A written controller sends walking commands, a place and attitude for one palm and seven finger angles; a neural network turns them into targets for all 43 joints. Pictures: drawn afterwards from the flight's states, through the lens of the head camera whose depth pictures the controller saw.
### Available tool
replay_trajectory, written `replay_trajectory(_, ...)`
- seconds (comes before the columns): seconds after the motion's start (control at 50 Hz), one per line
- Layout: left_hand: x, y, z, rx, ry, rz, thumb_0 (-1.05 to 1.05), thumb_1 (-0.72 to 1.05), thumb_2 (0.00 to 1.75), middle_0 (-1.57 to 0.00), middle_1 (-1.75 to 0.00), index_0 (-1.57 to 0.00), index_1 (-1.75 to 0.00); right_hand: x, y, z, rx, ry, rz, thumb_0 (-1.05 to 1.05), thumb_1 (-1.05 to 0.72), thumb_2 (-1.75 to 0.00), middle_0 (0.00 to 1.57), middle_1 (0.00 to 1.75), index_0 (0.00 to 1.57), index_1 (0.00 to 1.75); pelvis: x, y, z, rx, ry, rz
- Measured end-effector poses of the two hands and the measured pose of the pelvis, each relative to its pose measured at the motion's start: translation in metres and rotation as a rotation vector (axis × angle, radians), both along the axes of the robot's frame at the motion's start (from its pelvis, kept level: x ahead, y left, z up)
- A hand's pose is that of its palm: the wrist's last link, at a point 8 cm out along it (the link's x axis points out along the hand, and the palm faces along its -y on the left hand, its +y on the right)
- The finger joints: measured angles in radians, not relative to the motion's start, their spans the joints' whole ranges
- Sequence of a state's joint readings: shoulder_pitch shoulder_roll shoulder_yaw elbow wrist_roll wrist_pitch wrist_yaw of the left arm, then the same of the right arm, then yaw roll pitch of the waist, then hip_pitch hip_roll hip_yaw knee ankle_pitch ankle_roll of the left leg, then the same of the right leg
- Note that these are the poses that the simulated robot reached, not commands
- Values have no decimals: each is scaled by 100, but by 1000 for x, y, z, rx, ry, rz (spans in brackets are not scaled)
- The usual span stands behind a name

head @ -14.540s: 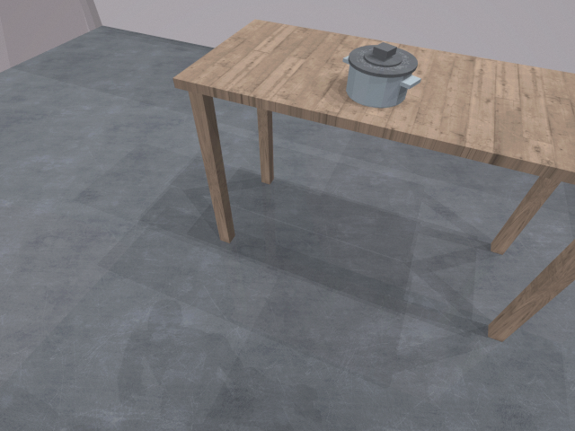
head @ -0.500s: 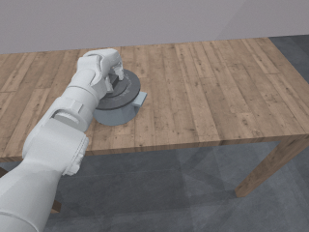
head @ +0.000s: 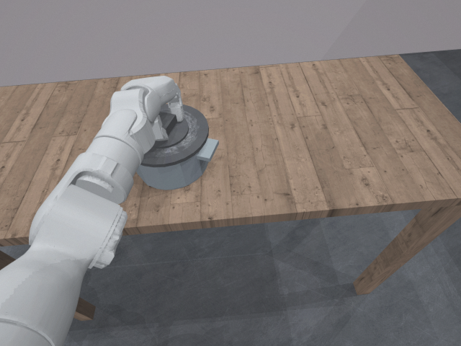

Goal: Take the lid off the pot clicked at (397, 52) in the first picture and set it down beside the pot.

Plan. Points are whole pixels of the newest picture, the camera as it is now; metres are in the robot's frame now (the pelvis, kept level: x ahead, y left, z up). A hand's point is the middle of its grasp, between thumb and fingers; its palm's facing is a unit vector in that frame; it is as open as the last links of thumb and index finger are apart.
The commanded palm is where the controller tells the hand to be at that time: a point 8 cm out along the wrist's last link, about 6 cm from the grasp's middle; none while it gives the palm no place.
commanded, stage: lift the lid straight up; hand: left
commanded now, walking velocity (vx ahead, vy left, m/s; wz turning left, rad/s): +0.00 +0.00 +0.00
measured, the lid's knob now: (162, 123) +0.50 +0.10 +0.12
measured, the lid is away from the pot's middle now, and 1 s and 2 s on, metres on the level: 0.00 0.01 0.01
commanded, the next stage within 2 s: move the lid sideways beside the pot in 1.76 s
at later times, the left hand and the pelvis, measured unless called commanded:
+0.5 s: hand (157, 105) +0.47 +0.09 +0.18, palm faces -0.32 -0.06 -0.94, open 7.9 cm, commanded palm +0.47 +0.10 +0.26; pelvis +0.00 -0.01 +0.00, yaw +1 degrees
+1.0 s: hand (146, 84) +0.47 +0.10 +0.23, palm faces -0.31 -0.07 -0.95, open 7.9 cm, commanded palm +0.47 +0.11 +0.30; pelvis -0.02 -0.01 +0.00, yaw +0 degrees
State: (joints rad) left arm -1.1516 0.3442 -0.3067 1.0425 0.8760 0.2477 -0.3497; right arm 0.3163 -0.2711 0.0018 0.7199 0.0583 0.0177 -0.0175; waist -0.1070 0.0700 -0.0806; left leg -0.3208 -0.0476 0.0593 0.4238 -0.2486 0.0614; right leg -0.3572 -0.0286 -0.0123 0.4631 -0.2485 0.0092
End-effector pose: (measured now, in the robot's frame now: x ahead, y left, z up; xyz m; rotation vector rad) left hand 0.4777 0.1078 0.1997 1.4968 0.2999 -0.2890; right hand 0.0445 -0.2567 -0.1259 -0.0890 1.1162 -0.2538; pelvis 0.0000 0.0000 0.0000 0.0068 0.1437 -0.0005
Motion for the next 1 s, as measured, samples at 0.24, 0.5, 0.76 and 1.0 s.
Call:
replay_trajectory(0.24,-2,-2,17,-4,-36,9,-2,20,77,-71,-98,-64,-95,23,1,1,15,-55,42,0,-91,-90,20,30,20,30,2,-2,1,3,-11,9)
replay_trajectory(0.5,-8,-10,42,-7,-48,14,-2,20,77,-72,-98,-65,-95,29,-3,4,9,-87,58,0,-91,-90,20,30,20,30,-3,-6,1,6,-28,12)
replay_trajectory(0.76,-15,-12,66,5,-59,39,-3,20,77,-73,-98,-65,-95,17,-7,5,-2,-97,52,0,-91,-90,20,30,20,30,-11,-9,2,9,-45,11)
replay_trajectory(1.0,-13,-4,86,-2,-64,56,-3,20,77,-73,-99,-65,-95,0,-12,9,-35,-91,31,0,-91,-90,20,30,20,30,-15,-8,2,7,-42,8)
